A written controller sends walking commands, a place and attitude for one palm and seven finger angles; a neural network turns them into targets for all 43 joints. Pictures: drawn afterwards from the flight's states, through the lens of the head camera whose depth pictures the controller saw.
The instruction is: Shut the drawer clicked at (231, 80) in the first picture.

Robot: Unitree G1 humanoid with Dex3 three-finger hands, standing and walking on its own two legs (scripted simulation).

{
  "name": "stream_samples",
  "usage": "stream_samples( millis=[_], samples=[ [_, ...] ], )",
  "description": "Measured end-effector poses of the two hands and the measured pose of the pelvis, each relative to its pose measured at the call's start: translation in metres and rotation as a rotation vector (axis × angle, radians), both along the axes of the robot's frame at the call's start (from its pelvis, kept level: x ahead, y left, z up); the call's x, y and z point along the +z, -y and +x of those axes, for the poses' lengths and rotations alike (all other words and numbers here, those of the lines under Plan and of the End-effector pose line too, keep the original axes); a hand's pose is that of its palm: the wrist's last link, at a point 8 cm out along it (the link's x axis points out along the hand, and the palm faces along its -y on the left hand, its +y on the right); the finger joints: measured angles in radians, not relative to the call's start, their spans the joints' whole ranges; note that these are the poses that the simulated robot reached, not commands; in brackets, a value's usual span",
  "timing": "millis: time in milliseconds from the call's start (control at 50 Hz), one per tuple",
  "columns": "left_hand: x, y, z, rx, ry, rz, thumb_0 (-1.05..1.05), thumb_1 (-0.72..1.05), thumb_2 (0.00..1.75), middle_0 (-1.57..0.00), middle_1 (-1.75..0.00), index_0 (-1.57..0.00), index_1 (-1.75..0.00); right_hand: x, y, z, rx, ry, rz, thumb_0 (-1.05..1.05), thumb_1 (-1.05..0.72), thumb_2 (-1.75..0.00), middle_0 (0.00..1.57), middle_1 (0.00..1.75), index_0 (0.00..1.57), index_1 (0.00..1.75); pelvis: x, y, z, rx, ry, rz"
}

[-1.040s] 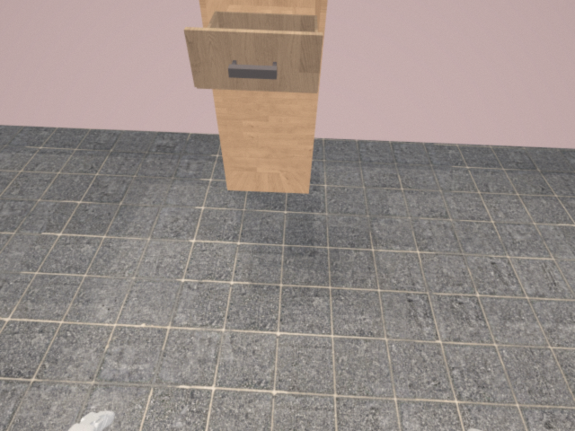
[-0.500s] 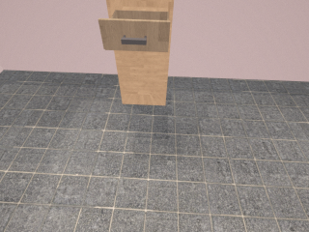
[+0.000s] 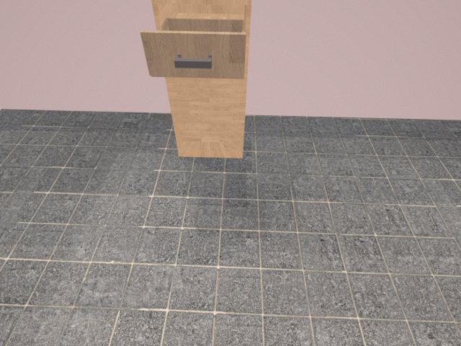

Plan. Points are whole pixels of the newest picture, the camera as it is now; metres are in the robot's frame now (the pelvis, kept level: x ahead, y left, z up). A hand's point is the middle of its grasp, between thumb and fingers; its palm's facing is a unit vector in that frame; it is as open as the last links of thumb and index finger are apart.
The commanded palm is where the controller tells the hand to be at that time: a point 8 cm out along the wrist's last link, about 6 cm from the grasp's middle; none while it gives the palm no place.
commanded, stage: look at it before walking up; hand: left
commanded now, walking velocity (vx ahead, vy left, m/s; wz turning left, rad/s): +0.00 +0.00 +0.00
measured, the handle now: (194, 60) +1.01 +0.18 +0.02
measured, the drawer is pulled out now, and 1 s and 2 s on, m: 0.30 0.30 0.30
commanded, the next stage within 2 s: walk to a spot facing it in 0.40 s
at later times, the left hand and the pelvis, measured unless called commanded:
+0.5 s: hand out of the picture +0.08 +0.25 -0.16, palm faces -0.03 -0.94 -0.33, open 7.4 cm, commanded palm none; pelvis +0.01 +0.00 +0.00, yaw +0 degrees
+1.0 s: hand out of the picture +0.15 +0.20 -0.19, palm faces -0.09 -0.99 -0.13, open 7.4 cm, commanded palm none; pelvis +0.13 +0.02 -0.01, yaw -5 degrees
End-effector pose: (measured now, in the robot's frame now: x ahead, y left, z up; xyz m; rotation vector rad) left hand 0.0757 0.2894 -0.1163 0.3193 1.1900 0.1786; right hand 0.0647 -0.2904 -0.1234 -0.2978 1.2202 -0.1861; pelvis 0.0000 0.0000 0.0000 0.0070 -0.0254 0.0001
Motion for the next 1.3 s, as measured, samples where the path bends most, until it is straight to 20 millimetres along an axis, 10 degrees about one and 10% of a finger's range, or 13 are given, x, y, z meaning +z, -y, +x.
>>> stream_samples(
  millis=[560, 840, 960, 1120, 1200, 1300],
  samples=[
    [-0.004, -0.003, 0.001, 0.015, -0.023, 0.0, 0.01, 0.9, 0.9, -0.2, -0.3, -0.2, -0.3, 0.003, -0.003, 0.017, 0.002, 0.011, -0.008, 0.01, -0.9, -0.9, 0.21, 0.3, 0.21, 0.3, 0.001, -0.002, 0.011, -0.006, -0.006, -0.003],
    [-0.05, 0.021, -0.033, 0.074, -0.261, -0.166, 0.01, 0.9, 0.9, -0.2, -0.3, -0.2, -0.3, -0.021, -0.073, -0.018, -0.117, -0.118, 0.071, 0.01, -0.9, -0.9, 0.2, 0.3, 0.2, 0.3, -0.015, -0.03, 0.071, -0.054, -0.025, -0.016],
    [-0.046, 0.031, 0.035, 0.019, -0.258, -0.189, 0.01, 0.91, 0.9, -0.2, -0.3, -0.2, -0.3, -0.011, -0.111, -0.067, -0.245, -0.307, 0.123, 0.0, -0.9, -0.9, 0.2, 0.3, 0.2, 0.3, -0.009, -0.028, 0.111, -0.072, -0.03, -0.018],
    [-0.05, 0.066, 0.204, -0.109, -0.073, -0.177, 0.01, 0.92, 0.9, -0.2, -0.3, -0.2, -0.3, -0.007, -0.129, -0.079, -0.381, -0.546, 0.198, 0.01, -0.9, -0.9, 0.2, 0.3, 0.2, 0.3, -0.023, -0.004, 0.182, -0.118, -0.027, -0.024],
    [-0.056, 0.085, 0.269, -0.126, 0.043, -0.157, 0.01, 0.91, 0.9, -0.2, -0.3, -0.2, -0.3, -0.027, -0.108, -0.037, -0.401, -0.551, 0.212, 0.01, -0.9, -0.9, 0.21, 0.3, 0.21, 0.3, -0.038, 0.017, 0.223, -0.132, -0.009, -0.021],
    [-0.045, 0.096, 0.29, -0.101, 0.031, -0.155, 0.0, 0.91, 0.9, -0.2, -0.3, -0.2, -0.3, -0.038, -0.064, 0.088, -0.337, -0.287, 0.169, 0.01, -0.9, -0.9, 0.2, 0.3, 0.2, 0.3, -0.024, 0.027, 0.259, -0.128, 0.012, -0.029]
  ],
)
